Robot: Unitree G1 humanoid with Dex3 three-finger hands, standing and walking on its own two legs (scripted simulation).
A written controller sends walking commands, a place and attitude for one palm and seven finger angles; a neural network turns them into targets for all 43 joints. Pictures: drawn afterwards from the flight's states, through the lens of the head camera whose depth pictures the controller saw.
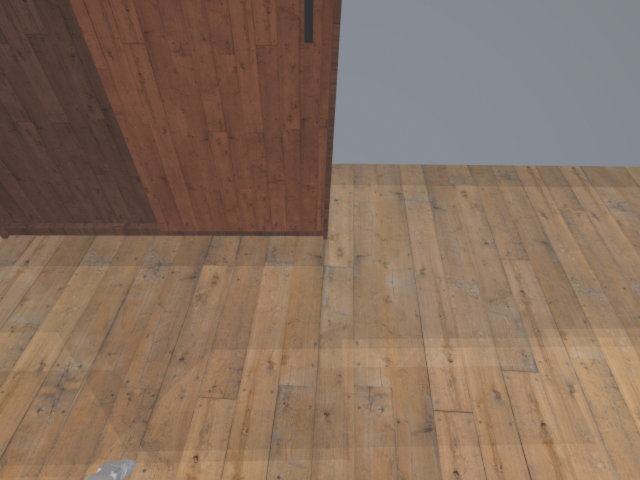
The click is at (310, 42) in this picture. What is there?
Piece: wardrobe's sliding door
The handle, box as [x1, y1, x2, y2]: [304, 0, 312, 42]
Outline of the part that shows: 304,0 304,42 312,42 312,0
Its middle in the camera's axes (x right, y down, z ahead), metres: -0.03 -0.64 +0.95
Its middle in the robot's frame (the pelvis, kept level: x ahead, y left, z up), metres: +1.16 +0.11 +0.22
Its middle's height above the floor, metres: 0.99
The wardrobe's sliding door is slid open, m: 0.00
